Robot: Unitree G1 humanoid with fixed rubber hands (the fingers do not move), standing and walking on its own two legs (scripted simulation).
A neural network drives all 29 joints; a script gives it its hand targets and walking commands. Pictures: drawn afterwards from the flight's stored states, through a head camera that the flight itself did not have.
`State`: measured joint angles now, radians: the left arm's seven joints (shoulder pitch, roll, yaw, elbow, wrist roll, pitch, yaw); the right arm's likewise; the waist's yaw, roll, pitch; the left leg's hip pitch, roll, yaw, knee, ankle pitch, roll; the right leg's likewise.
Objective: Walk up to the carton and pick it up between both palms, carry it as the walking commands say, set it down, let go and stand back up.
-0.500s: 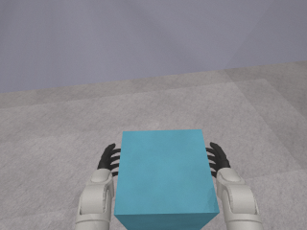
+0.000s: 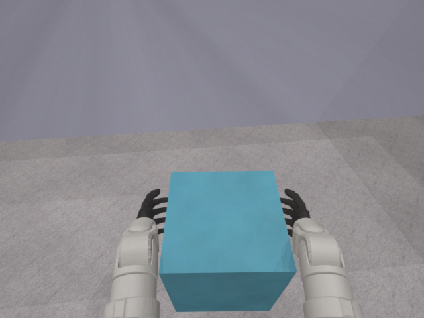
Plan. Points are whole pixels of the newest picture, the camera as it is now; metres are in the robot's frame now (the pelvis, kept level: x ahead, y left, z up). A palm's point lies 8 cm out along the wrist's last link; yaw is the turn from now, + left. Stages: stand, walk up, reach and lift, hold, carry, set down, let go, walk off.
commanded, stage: set down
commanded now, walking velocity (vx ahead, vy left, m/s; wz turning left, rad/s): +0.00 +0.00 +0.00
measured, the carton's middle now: (222, 244) +0.29 +0.01 -0.02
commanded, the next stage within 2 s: none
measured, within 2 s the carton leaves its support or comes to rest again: neither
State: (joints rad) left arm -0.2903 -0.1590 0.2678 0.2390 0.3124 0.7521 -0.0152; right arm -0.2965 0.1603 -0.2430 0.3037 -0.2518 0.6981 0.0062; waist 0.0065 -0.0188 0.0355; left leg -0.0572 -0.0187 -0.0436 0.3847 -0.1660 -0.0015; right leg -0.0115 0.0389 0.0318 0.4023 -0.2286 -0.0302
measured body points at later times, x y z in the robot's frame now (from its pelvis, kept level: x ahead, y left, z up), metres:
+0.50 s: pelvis +0.01 +0.02 +0.00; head +0.02 +0.02 +0.45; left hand +0.32 +0.18 -0.01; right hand +0.33 -0.13 -0.01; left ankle +0.04 +0.12 -0.74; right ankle +0.01 -0.10 -0.74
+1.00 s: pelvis -0.03 +0.00 -0.05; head +0.12 +0.01 +0.38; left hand +0.33 +0.18 -0.10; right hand +0.34 -0.13 -0.10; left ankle +0.04 +0.12 -0.74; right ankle +0.01 -0.10 -0.74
